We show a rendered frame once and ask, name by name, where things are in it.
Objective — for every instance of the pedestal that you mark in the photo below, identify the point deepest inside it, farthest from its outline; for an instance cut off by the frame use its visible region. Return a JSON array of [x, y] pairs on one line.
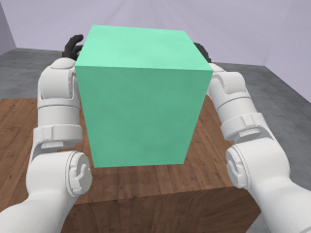
[[195, 197]]

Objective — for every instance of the left robot hand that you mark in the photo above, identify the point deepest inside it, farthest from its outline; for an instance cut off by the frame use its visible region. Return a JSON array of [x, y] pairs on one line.
[[71, 50]]

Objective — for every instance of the robot left upper arm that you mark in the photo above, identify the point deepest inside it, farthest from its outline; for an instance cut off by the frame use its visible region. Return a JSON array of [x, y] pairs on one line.
[[54, 182]]

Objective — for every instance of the robot left forearm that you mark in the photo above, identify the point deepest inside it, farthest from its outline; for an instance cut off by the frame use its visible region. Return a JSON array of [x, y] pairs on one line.
[[58, 104]]

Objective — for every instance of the right robot hand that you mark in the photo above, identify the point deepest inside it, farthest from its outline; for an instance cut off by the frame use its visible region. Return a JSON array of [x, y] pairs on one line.
[[203, 52]]

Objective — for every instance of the carton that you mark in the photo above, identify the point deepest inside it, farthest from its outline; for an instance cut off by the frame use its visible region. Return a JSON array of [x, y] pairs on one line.
[[142, 90]]

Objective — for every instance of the robot right upper arm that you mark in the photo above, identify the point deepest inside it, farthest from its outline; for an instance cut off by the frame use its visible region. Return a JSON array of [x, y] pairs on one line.
[[261, 167]]

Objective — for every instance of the robot right forearm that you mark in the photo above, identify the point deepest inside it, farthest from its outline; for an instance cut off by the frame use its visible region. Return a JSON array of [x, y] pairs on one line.
[[238, 115]]

